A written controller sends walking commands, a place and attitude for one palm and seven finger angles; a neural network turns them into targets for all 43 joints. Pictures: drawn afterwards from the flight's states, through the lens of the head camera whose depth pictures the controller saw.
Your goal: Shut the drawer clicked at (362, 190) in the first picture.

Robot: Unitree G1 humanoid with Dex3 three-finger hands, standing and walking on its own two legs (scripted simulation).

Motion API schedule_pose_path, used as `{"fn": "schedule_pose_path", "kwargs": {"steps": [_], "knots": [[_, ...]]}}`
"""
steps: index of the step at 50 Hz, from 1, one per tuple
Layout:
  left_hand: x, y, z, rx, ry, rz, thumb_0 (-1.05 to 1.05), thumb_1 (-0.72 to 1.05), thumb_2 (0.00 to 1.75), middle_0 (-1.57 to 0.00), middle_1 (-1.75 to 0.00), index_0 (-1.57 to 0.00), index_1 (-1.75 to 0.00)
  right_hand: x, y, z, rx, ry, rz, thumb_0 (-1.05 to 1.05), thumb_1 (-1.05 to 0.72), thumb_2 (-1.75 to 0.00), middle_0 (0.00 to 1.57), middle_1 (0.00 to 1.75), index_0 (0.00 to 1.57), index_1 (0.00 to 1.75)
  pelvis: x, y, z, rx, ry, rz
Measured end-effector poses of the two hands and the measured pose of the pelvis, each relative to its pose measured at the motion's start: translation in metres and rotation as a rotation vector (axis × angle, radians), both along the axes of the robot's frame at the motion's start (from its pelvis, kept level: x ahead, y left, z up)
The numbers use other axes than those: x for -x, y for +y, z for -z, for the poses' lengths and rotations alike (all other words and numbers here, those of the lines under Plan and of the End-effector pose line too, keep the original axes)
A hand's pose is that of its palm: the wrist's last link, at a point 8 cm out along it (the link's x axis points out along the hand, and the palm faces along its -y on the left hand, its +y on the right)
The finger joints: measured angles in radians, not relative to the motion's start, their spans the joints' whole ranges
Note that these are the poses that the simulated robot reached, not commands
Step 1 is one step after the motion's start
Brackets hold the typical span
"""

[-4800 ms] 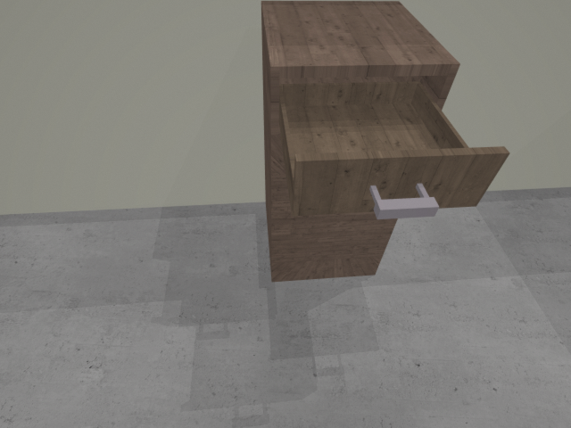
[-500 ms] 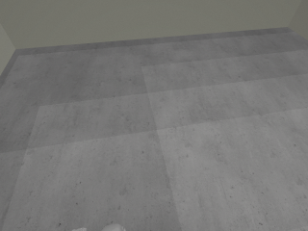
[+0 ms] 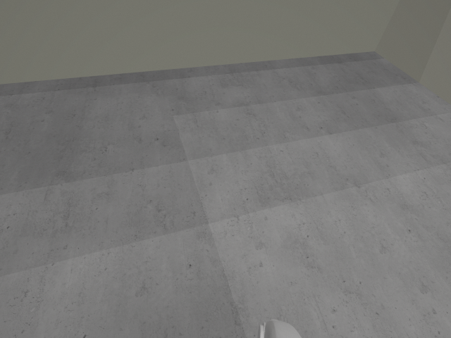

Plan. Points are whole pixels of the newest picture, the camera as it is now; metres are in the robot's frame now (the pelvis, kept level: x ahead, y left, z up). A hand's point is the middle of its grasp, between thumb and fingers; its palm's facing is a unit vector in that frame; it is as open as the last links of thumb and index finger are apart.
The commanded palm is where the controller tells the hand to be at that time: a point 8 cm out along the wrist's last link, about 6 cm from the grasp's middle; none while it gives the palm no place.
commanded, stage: walk to a spot facing it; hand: left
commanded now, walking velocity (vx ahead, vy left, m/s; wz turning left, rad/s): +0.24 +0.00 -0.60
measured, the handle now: out of the picture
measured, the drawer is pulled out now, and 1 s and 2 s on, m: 0.29 0.29 0.29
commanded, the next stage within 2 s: turn to face it in 0.14 s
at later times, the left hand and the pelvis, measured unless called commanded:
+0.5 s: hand (205, 256) +0.33 +0.07 -0.17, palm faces -0.15 -0.97 -0.17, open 7.4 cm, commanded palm none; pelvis +0.18 -0.07 -0.01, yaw -6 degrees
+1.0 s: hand (142, 286) +0.25 +0.20 -0.18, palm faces +0.22 -0.95 -0.23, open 7.4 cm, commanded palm none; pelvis +0.21 -0.03 +0.00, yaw +10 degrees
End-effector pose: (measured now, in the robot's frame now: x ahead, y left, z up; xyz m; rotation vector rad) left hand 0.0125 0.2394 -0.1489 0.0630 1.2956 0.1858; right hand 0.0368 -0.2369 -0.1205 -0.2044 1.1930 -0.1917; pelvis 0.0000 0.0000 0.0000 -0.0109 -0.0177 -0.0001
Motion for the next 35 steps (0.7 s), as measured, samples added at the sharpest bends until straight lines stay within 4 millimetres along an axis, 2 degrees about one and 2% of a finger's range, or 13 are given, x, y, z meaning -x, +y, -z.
{"fn": "schedule_pose_path", "kwargs": {"steps": [5, 10, 15, 17, 21, 27, 31, 35], "knots": [[-0.086, -0.009, -0.006, 0.005, -0.052, 0.092, 0.01, 0.91, 0.90, -0.20, -0.30, -0.20, -0.30, 0.022, 0.000, 0.006, -0.022, 0.120, 0.113, 0.00, -0.93, -0.90, 0.20, 0.30, 0.21, 0.30, -0.040, -0.003, -0.001, -0.007, 0.006, 0.056], [-0.181, -0.038, -0.007, 0.003, -0.099, 0.219, 0.01, 0.91, 0.90, -0.20, -0.30, -0.20, -0.30, 0.036, 0.003, 0.016, -0.072, 0.234, 0.227, 0.00, -0.92, -0.90, 0.20, 0.30, 0.20, 0.30, -0.081, -0.017, 0.005, -0.013, 0.014, 0.118], [-0.276, -0.079, 0.001, -0.026, -0.187, 0.346, 0.01, 0.91, 0.90, -0.20, -0.30, -0.20, -0.30, 0.033, -0.004, 0.037, -0.132, 0.337, 0.327, 0.00, -0.91, -0.90, 0.20, 0.30, 0.20, 0.30, -0.129, -0.047, 0.025, -0.024, 0.021, 0.169], [-0.301, -0.094, 0.004, -0.040, -0.227, 0.360, 0.01, 0.91, 0.90, -0.20, -0.30, -0.20, -0.30, 0.022, -0.012, 0.045, -0.148, 0.359, 0.346, 0.01, -0.91, -0.90, 0.20, 0.30, 0.20, 0.30, -0.143, -0.057, 0.031, -0.023, 0.021, 0.184], [-0.319, -0.112, -0.002, -0.035, -0.241, 0.347, 0.00, 0.91, 0.90, -0.20, -0.30, -0.20, -0.30, -0.027, -0.029, 0.046, -0.137, 0.305, 0.317, 0.01, -0.91, -0.90, 0.20, 0.30, 0.20, 0.30, -0.162, -0.067, 0.024, -0.005, 0.003, 0.150], [-0.316, -0.123, -0.008, 0.006, -0.227, 0.262, 0.00, 0.91, 0.90, -0.20, -0.30, -0.20, -0.30, -0.112, -0.047, 0.033, -0.108, 0.175, 0.212, 0.00, -0.91, -0.90, 0.20, 0.30, 0.20, 0.30, -0.183, -0.070, 0.012, 0.007, 0.009, 0.082], [-0.312, -0.109, -0.006, 0.016, -0.240, 0.169, -0.01, 0.92, 0.90, -0.20, -0.30, -0.20, -0.30, -0.153, -0.054, 0.025, -0.065, 0.144, 0.132, 0.01, -0.93, -0.90, 0.20, 0.30, 0.20, 0.30, -0.192, -0.064, 0.010, 0.019, 0.017, 0.026], [-0.296, -0.083, 0.008, 0.014, -0.207, 0.090, -0.01, 0.91, 0.90, -0.21, -0.30, -0.21, -0.30, -0.188, -0.054, 0.018, -0.018, 0.114, 0.057, 0.01, -0.93, -0.90, 0.20, 0.30, 0.20, 0.30, -0.200, -0.053, 0.015, 0.032, 0.025, -0.025]]}}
